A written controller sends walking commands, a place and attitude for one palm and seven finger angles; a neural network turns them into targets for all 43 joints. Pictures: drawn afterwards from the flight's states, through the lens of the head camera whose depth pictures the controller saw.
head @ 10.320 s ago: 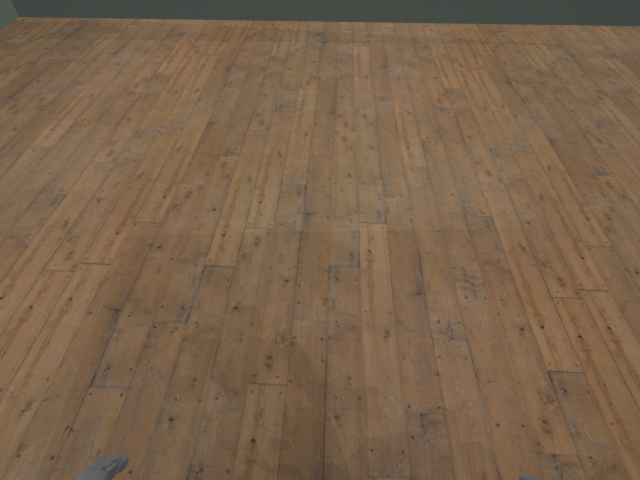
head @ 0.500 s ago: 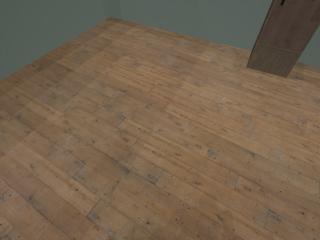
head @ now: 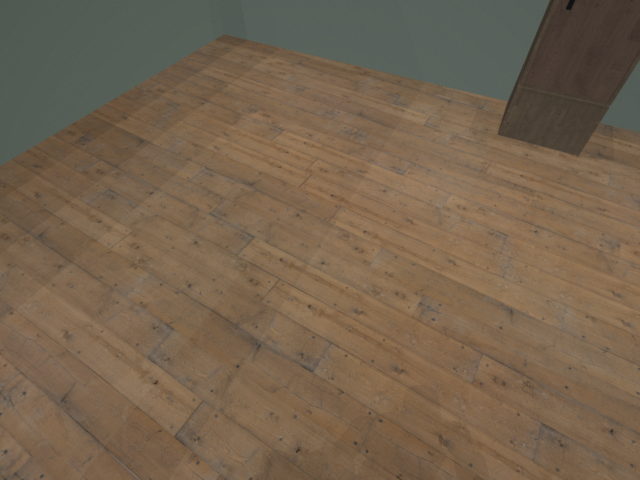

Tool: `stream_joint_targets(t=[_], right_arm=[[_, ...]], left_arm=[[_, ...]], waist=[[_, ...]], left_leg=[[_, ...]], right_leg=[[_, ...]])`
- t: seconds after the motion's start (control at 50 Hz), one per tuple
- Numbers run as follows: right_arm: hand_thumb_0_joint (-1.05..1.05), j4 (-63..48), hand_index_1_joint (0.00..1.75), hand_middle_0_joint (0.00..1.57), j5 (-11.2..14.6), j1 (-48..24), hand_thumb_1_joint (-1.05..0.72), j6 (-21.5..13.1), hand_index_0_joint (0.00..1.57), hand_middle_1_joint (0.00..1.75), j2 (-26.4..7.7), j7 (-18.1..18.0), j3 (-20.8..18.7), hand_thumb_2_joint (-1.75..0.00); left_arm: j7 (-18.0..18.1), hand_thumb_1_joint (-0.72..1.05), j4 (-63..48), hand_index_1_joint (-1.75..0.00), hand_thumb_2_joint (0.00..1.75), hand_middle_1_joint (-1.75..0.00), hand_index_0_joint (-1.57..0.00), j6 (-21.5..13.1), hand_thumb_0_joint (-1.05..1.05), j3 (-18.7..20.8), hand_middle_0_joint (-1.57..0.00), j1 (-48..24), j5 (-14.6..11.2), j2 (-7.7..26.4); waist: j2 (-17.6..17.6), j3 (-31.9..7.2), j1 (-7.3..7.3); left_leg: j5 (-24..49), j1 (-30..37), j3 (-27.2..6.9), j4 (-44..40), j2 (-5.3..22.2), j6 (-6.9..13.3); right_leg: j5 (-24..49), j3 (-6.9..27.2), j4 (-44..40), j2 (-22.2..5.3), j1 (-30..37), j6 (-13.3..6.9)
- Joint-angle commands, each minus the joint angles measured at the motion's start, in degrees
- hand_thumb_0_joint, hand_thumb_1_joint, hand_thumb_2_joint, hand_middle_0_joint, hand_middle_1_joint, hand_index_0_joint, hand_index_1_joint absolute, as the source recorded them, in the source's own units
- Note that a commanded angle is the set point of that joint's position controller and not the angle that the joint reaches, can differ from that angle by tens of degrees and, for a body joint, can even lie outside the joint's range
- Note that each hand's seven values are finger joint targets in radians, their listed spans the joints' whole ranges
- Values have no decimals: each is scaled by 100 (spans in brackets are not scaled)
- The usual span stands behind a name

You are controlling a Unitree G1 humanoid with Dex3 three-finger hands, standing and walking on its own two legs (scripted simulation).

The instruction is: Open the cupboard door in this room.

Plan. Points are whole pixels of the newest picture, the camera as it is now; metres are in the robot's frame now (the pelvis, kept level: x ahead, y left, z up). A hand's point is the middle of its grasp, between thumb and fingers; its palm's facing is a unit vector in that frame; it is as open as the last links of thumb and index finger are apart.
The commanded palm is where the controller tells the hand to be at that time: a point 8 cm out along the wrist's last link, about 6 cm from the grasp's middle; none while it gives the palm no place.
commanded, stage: stand and wait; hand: left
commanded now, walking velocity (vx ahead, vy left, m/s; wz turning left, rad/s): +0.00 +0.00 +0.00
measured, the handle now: out of the picture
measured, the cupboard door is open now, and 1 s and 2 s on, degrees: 0 0 0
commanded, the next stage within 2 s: turn or walk to find it in 0.50 s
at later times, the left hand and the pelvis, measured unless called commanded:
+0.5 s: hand out of the picture +0.11 +0.24 -0.16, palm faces -0.02 -0.94 -0.33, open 7.4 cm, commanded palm none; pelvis +0.03 -0.01 +0.00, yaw +0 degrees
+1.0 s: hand out of the picture +0.03 +0.19 -0.18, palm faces +0.07 -0.97 -0.23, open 7.4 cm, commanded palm none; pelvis +0.01 -0.01 -0.01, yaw +3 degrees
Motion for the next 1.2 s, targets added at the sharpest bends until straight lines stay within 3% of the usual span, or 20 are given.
stream_joint_targets(t=[0.0,0.5,0.62,0.72,0.78,0.9,1.04,1.18], right_arm=[[0,-323,30,20,21,-214,-90,-98,20,30,-1209,-50,-203,-90],[0,-315,30,20,26,-286,-90,-101,20,30,-1366,-99,-142,-90],[0,-323,30,20,4,81,-90,84,20,30,-679,-90,-60,-90],[0,-434,30,20,-3,161,-90,182,20,30,-530,-84,-98,-90],[0,-389,30,20,3,279,-90,175,20,30,-461,-84,-116,-90],[0,-281,30,20,32,268,-90,90,20,30,-468,-90,-164,-90],[0,-206,30,20,45,209,-90,26,20,30,-513,-94,-205,-90],[0,-238,30,20,34,50,-90,-17,20,30,-821,-80,-245,-90]], left_arm=[[75,90,-318,-30,90,-30,-20,-151,0,162,-20,-243,15,1165],[102,90,-388,-30,90,-30,-20,-149,0,155,-20,-374,-17,1344],[198,90,-405,-30,90,-30,-20,40,0,100,-20,16,-35,772],[235,90,-497,-30,90,-30,-20,100,0,144,-20,221,-23,768],[232,90,-529,-30,90,-30,-20,84,0,122,-20,152,-24,665],[204,90,-446,-30,90,-30,-20,34,0,86,-20,191,-19,514],[170,90,-294,-30,90,-30,-20,-39,0,119,-20,226,-2,577],[118,90,-261,-30,90,-30,-20,-88,0,187,-20,98,18,866]], waist=[[34,-341,-58],[35,-629,-52],[80,-570,-20],[-176,-469,23],[-215,-431,-47],[117,-183,-36],[81,59,-41],[67,69,-31]], left_leg=[[804,156,-656,-365,676,132],[2033,556,-491,-209,720,100],[2503,125,-411,305,643,-8],[1986,-372,-367,720,502,-68],[1879,-227,-452,684,508,-52],[1491,-189,-697,351,582,92],[569,-321,-731,19,526,121],[47,-361,-801,-230,517,151]], right_leg=[[646,631,-456,-655,1,-146],[2084,531,-265,-707,482,-196],[2362,248,329,-791,488,-70],[2349,298,489,-994,479,-189],[2030,267,493,-931,232,-189],[866,241,262,-665,-12,-70],[83,340,-152,-626,-95,-120],[-419,458,-427,-636,-107,-157]])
